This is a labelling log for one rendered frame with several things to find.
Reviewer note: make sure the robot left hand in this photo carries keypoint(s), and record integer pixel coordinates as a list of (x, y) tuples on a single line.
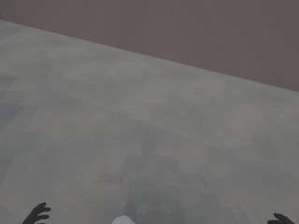
[(33, 217)]

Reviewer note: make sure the robot right hand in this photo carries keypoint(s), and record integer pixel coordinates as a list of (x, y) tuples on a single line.
[(282, 220)]

